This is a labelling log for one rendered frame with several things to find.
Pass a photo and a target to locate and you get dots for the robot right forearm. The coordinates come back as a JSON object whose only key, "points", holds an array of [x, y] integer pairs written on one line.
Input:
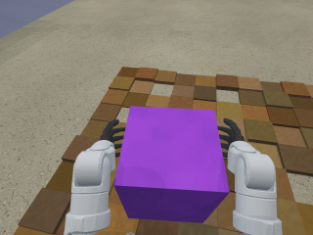
{"points": [[256, 190]]}

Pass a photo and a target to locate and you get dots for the right robot hand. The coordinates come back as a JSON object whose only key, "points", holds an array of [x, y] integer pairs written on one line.
{"points": [[233, 132]]}

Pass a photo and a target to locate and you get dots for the carton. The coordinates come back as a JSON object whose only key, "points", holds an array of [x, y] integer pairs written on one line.
{"points": [[171, 165]]}

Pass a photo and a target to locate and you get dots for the robot left forearm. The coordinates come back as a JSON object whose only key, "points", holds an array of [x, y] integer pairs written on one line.
{"points": [[91, 181]]}

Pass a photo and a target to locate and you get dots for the left robot hand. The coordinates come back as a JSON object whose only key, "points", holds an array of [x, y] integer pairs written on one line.
{"points": [[108, 133]]}

